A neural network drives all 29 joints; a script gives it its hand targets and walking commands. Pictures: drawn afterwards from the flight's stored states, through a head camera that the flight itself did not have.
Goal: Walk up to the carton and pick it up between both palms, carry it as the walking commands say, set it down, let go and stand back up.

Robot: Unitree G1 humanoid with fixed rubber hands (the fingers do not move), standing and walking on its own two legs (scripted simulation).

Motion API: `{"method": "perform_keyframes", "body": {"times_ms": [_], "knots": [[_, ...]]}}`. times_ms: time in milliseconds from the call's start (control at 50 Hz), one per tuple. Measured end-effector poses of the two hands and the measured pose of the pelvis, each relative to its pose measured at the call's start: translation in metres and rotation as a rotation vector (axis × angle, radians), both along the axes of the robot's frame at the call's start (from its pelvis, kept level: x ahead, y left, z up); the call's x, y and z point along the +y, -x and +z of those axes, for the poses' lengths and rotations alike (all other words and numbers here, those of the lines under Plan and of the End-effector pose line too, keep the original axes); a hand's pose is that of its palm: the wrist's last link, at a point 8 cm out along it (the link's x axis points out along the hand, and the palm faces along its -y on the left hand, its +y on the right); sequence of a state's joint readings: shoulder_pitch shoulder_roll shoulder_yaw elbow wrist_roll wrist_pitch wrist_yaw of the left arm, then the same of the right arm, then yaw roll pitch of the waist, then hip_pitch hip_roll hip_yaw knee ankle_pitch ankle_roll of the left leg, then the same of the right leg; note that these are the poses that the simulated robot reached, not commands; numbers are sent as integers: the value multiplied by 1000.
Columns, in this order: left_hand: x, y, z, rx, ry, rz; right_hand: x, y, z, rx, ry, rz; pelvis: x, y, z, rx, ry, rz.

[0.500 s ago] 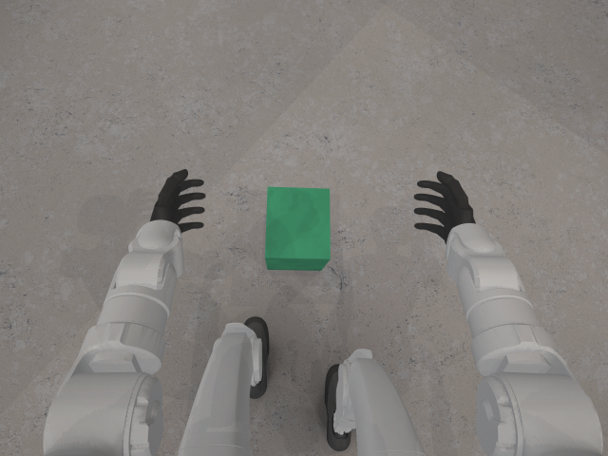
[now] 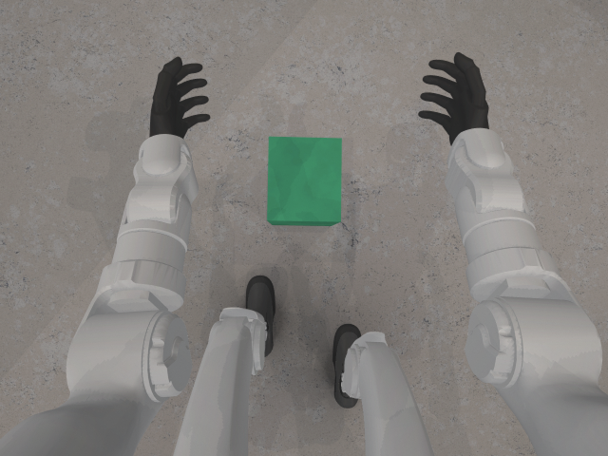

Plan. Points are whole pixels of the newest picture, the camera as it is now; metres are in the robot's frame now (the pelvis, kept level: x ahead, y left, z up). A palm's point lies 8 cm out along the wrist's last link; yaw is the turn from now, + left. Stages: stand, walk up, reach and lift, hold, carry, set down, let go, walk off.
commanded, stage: reach and lift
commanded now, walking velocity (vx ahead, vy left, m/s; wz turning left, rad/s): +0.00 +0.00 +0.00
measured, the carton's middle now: (303, 186) +0.49 +0.04 -0.55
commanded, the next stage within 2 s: none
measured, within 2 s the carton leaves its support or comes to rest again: neither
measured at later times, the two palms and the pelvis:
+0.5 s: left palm (201, 158) +0.47 +0.21 -0.25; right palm (422, 157) +0.50 -0.13 -0.24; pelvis -0.02 +0.00 -0.11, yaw -1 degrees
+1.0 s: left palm (225, 177) +0.47 +0.20 -0.40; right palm (394, 179) +0.49 -0.13 -0.39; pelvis -0.05 +0.00 -0.22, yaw -2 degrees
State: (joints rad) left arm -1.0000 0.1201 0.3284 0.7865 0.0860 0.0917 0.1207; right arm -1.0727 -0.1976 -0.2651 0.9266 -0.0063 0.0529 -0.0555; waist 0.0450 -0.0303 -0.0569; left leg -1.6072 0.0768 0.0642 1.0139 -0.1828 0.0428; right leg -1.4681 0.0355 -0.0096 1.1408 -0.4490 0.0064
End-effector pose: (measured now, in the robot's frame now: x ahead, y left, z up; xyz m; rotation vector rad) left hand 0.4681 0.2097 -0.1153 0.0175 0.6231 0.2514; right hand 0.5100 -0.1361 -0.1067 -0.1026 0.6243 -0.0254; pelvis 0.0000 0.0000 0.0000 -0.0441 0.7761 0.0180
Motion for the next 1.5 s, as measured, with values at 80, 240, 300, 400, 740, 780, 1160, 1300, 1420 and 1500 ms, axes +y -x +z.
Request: {"method": "perform_keyframes", "body": {"times_ms": [80, 240, 300, 400, 740, 780, 1160, 1300, 1420, 1500], "knots": [[-3, -1, -4, -4, 0, -10, -1, 4, -8, 0, -5, -4, -1, -1, -2, 29, -6, -22], [-6, -2, -27, 19, 21, 2, -1, 5, -31, 12, -20, -19, -1, 6, -24, 48, -16, -44], [-8, -1, -46, 29, 29, 9, 2, 4, -49, 19, -19, -18, -1, 10, -40, 51, -19, -41], [-8, 1, -89, 40, 30, 22, 4, 4, -89, 27, -11, -20, -2, 17, -72, 65, -16, -33], [-11, 0, -206, 52, 38, 2, 6, 11, -207, 37, 14, -13, -3, 35, -170, 65, 3, -22], [-13, 0, -217, 57, 40, 1, 6, 12, -218, 43, 13, -12, -3, 37, -179, 58, 3, -24], [-9, 0, -324, 128, 50, -2, 9, 21, -329, 107, 12, 18, -2, 55, -249, -34, -5, -32], [-9, -6, -356, 155, 38, -11, 10, 26, -368, 124, 0, 35, -1, 59, -270, -67, -11, -39], [-16, -12, -365, 155, 32, -20, 7, 29, -384, 105, -2, 46, 0, 61, -282, -85, -21, -42], [-23, -13, -363, 150, 42, -20, 5, 30, -383, 100, 9, 58, -2, 61, -284, -95, -26, -43]]}}
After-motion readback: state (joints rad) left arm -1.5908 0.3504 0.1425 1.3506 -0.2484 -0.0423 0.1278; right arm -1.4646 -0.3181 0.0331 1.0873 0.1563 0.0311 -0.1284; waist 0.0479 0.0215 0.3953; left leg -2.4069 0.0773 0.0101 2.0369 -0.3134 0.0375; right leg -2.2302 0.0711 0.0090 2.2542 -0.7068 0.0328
